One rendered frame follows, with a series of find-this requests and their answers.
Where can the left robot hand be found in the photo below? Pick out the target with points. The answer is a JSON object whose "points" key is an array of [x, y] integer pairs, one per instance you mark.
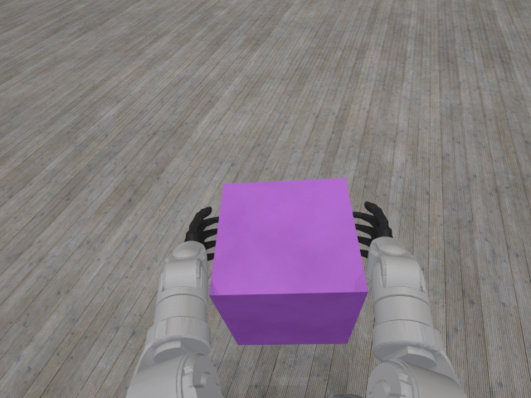
{"points": [[196, 230]]}

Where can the robot left upper arm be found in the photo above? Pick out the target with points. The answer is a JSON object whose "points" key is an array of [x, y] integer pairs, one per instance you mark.
{"points": [[190, 375]]}

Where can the robot right forearm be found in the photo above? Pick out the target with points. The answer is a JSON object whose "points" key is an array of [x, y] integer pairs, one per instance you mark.
{"points": [[403, 324]]}

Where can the right robot hand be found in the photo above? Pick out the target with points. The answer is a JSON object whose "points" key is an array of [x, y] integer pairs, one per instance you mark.
{"points": [[378, 221]]}

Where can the robot left forearm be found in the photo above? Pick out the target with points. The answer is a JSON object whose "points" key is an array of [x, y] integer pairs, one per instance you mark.
{"points": [[180, 320]]}

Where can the robot right upper arm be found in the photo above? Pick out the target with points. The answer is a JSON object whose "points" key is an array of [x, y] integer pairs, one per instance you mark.
{"points": [[395, 378]]}

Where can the carton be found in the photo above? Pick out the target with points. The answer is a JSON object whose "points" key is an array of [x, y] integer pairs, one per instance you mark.
{"points": [[287, 266]]}

